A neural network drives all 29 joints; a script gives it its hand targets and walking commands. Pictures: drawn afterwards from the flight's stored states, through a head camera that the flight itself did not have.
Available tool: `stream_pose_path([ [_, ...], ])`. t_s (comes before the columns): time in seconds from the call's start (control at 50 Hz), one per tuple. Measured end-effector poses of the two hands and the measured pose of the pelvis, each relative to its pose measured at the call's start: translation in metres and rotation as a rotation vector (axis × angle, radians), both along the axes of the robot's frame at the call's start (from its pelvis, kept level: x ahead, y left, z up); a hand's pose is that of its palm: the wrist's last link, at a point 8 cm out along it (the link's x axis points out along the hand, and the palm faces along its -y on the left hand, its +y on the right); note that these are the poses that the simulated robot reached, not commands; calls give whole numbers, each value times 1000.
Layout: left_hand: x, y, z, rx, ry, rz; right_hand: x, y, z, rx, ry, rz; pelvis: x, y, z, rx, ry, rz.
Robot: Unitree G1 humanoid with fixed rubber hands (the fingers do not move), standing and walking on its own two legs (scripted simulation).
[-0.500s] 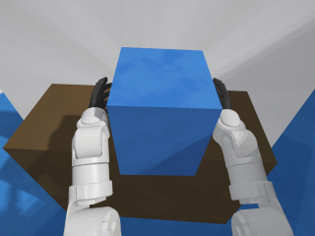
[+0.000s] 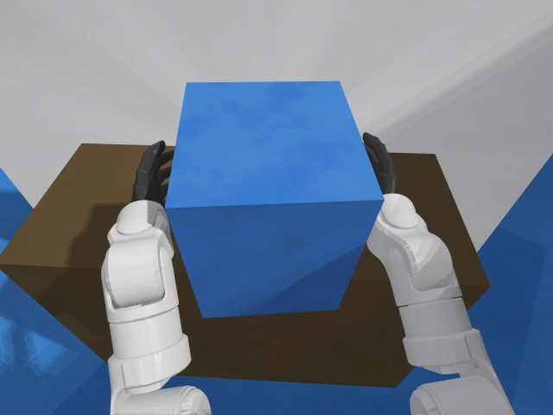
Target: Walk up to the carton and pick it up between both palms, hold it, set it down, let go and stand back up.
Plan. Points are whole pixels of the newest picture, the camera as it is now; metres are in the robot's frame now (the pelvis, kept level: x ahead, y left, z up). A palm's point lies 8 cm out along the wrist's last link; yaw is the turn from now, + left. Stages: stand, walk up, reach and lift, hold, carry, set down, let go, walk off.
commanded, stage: reach and lift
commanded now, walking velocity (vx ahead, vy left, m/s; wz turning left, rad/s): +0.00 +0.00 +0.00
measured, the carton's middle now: (268, 205) +0.37 +0.01 +0.13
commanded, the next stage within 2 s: hold in 0.58 s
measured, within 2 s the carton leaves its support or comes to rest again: neither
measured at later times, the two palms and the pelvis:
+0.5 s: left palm (155, 209) +0.34 +0.15 +0.16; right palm (382, 198) +0.35 -0.14 +0.16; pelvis -0.01 +0.00 +0.00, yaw +0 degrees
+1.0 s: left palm (158, 209) +0.34 +0.15 +0.16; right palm (384, 201) +0.34 -0.15 +0.15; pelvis +0.00 +0.00 +0.00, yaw -1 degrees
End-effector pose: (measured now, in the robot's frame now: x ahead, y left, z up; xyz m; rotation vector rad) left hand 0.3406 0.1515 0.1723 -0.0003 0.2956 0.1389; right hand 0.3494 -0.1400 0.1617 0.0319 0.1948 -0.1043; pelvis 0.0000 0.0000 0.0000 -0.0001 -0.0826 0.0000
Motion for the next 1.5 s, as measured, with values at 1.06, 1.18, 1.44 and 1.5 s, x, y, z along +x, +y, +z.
stream_pose_path([
  [1.06, 0, -6, -9, -6, 20, -14, -4, -6, -8, -5, 1, -15, -4, -2, 0, 0, 11, -9],
  [1.18, 1, -4, -9, -8, 18, -11, -2, -4, -6, -9, -1, -11, -3, -3, 0, 0, 5, -7],
  [1.44, -4, -4, -8, 1, 21, -15, -8, -4, -9, -1, 2, -15, -4, -2, 0, 0, -10, -3],
  [1.5, -5, -5, -6, -3, 14, -16, -9, -5, -8, -4, -6, -17, -6, -2, 0, 0, -5, -4],
])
